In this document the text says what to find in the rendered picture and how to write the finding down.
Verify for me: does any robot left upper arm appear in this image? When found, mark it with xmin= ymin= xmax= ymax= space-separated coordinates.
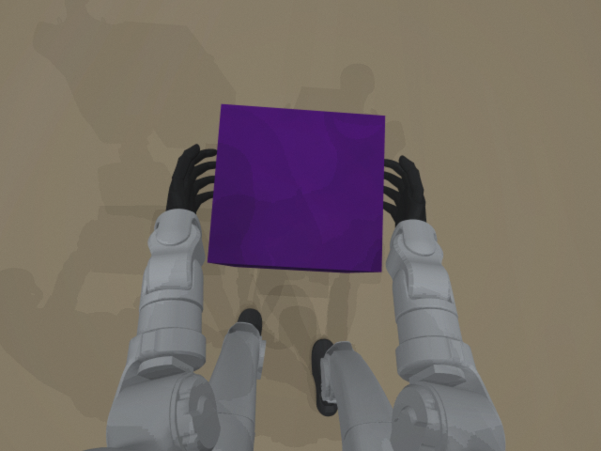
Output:
xmin=84 ymin=372 xmax=221 ymax=451

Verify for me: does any robot foot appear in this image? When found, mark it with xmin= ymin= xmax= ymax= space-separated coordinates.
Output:
xmin=238 ymin=308 xmax=262 ymax=335
xmin=312 ymin=339 xmax=338 ymax=416

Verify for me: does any robot left forearm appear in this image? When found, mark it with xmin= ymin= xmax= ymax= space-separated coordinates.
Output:
xmin=106 ymin=209 xmax=206 ymax=447

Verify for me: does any robot right upper arm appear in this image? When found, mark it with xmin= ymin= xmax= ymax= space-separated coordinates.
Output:
xmin=390 ymin=381 xmax=505 ymax=451

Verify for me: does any robot left hand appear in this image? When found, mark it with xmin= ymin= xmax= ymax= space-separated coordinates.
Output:
xmin=166 ymin=144 xmax=217 ymax=214

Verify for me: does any robot right forearm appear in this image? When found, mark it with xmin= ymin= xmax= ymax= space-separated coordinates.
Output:
xmin=386 ymin=219 xmax=505 ymax=438

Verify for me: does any robot right foot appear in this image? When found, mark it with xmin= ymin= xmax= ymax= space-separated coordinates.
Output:
xmin=312 ymin=339 xmax=338 ymax=416

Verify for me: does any carton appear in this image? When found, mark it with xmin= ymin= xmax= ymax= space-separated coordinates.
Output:
xmin=208 ymin=104 xmax=385 ymax=273

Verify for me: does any robot right hand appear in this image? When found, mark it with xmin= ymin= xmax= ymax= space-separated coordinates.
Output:
xmin=383 ymin=155 xmax=426 ymax=227

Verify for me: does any robot left foot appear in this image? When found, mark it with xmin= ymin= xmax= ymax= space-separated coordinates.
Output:
xmin=238 ymin=308 xmax=262 ymax=335

